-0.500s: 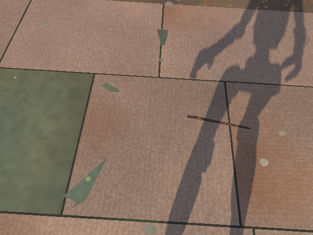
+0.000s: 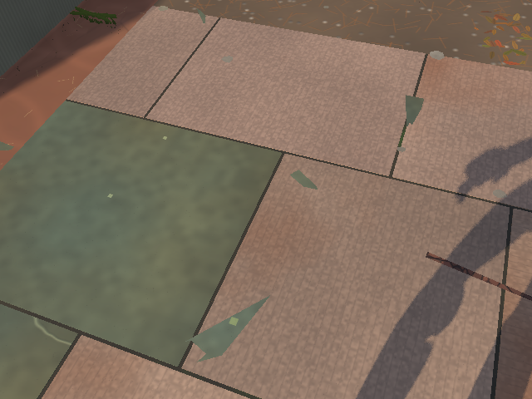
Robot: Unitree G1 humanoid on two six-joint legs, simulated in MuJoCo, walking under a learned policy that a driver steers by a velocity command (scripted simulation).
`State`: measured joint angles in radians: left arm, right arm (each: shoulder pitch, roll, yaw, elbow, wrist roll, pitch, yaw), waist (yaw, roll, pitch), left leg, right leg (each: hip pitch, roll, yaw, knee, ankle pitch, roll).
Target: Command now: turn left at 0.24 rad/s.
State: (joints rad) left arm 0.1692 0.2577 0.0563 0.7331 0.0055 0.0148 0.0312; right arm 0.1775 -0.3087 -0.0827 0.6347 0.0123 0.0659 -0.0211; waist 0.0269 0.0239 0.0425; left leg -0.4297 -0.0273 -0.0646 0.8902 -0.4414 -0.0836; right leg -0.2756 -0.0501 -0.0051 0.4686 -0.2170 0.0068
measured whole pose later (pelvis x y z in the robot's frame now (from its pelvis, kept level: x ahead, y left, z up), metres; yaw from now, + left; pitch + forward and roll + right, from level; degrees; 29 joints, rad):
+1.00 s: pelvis +0.11 -0.02 +0.01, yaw +1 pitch +0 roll +1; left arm 0.39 0.23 0.03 1.00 0.00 -0.10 -0.02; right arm 0.21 -0.29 -0.07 0.84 0.02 -0.07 0.00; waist 0.05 0.04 0.00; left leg -0.52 0.05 -0.01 1.03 -0.23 0.05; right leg -0.07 0.02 -0.04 0.32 -0.26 -0.06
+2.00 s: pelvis +0.47 -0.02 +0.00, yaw -19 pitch +3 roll +2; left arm 0.18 0.29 0.08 0.69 0.00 0.01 0.01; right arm 0.03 -0.31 -0.07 0.86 0.00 0.00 -0.03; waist 0.01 0.02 0.07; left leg -0.52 0.00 -0.04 1.05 -0.43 -0.05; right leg -0.37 0.04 0.05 0.46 -0.13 -0.06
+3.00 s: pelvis +0.63 -0.07 -0.01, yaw -34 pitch +2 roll -1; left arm 0.45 0.29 0.06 0.80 -0.02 -0.06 0.01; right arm 0.03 -0.29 -0.03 0.79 0.02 -0.08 0.06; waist 0.08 0.03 0.03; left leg -0.59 0.05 0.01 0.57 -0.03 0.01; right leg 0.12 0.01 0.01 0.19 -0.34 0.00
